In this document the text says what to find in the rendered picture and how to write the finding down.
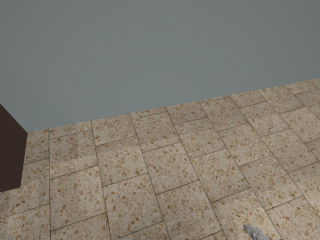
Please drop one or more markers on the cupboard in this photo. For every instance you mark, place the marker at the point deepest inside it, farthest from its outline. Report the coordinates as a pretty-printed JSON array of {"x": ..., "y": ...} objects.
[{"x": 13, "y": 140}]

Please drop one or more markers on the right robot hand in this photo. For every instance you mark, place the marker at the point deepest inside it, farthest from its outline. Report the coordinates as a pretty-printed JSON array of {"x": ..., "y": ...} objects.
[{"x": 254, "y": 233}]

